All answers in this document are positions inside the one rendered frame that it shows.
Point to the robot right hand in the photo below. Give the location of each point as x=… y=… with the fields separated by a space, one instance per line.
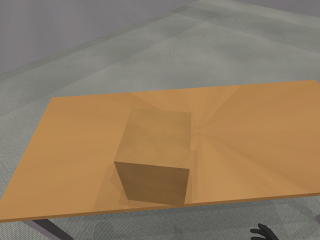
x=264 y=231

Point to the table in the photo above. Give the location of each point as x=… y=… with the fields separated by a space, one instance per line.
x=249 y=142

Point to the carton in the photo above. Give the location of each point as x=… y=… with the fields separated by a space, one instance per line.
x=153 y=157

